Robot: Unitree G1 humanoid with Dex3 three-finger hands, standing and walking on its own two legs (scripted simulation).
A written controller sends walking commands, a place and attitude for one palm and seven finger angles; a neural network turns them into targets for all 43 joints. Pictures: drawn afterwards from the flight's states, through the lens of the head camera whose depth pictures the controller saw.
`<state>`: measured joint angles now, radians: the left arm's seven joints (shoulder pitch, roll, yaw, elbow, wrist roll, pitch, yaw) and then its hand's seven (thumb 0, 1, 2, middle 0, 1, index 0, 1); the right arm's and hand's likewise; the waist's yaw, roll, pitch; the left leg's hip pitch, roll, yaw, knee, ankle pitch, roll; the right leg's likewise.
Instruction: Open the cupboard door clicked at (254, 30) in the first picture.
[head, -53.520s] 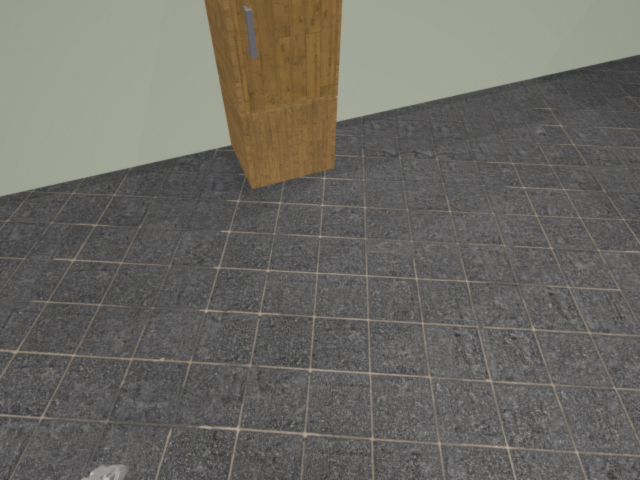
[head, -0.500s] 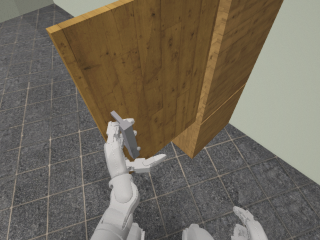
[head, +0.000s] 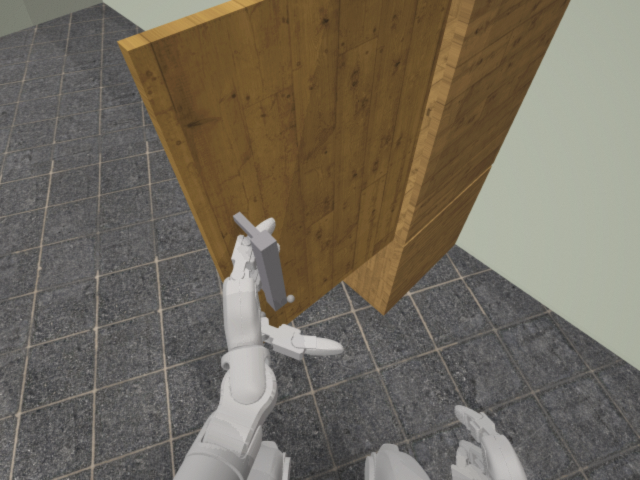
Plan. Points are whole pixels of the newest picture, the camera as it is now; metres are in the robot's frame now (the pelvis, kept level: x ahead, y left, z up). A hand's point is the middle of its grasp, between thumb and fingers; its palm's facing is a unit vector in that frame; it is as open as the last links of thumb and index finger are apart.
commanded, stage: slide the hand sideways off the handle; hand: left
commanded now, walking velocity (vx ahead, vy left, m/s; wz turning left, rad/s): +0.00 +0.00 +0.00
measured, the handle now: (260, 264) +0.38 +0.10 +0.04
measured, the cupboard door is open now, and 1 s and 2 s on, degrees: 87 88 88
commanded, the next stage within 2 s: draw the hand back to the body in 1.12 s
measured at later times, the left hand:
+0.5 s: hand (261, 342) +0.27 +0.08 +0.04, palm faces -0.11 -0.99 -0.02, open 16.3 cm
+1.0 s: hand (215, 376) +0.23 +0.13 +0.04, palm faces -0.08 -1.00 -0.03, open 16.3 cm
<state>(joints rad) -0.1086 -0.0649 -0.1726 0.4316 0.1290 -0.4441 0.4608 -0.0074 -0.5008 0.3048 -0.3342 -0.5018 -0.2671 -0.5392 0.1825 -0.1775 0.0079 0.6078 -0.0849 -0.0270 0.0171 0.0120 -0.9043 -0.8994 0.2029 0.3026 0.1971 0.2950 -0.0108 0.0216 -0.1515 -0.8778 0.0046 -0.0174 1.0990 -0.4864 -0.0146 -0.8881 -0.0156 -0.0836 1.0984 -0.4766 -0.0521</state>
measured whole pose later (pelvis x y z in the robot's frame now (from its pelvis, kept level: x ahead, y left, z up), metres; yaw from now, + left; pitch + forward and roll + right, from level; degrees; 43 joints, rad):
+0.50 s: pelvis +0.00 +0.02 -0.01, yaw -1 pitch +15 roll -1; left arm 0.16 0.07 -0.19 0.11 -0.03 -0.39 0.05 -0.01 -0.50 0.30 -0.15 -0.30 -0.15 -0.30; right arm 0.23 -0.22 0.01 0.46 -0.01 -0.02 0.02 0.01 -0.90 -0.90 0.20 0.30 0.20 0.29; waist 0.00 0.03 -0.14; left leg -0.90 0.00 0.00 1.17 -0.53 0.01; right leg -0.91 -0.02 -0.06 1.15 -0.51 -0.02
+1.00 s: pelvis +0.01 +0.01 -0.02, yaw +0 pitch +16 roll -1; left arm 0.43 0.15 -0.06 -0.13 -0.12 -0.38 -0.11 -0.01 -0.50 0.30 -0.15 -0.30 -0.15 -0.30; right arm 0.24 -0.23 0.01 0.42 0.00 -0.07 -0.02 0.01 -0.90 -0.90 0.20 0.30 0.20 0.30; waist 0.01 0.03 -0.16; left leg -0.94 0.01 -0.03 1.23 -0.58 0.00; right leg -0.94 -0.01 -0.09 1.20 -0.55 -0.04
